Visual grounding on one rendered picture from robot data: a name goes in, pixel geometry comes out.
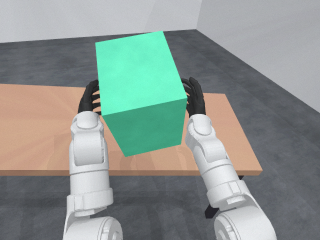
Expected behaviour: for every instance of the right robot forearm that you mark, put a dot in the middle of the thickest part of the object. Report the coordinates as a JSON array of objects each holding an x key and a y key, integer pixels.
[{"x": 225, "y": 189}]

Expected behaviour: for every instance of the left robot hand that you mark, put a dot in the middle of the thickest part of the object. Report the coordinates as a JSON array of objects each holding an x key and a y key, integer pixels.
[{"x": 86, "y": 102}]

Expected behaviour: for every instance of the robot left upper arm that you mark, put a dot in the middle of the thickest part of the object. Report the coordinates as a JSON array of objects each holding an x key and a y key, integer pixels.
[{"x": 100, "y": 228}]

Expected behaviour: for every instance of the table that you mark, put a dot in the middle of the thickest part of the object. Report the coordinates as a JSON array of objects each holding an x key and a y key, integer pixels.
[{"x": 35, "y": 135}]

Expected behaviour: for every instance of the robot right upper arm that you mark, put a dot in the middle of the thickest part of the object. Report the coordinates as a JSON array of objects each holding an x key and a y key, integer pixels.
[{"x": 245, "y": 223}]

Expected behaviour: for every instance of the right robot hand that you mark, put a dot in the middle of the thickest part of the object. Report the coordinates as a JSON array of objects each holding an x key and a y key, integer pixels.
[{"x": 196, "y": 103}]

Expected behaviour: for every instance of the left robot forearm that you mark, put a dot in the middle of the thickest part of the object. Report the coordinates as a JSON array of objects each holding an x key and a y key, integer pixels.
[{"x": 90, "y": 190}]

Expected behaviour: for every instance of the carton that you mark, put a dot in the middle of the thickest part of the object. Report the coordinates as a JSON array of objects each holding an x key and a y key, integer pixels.
[{"x": 142, "y": 98}]

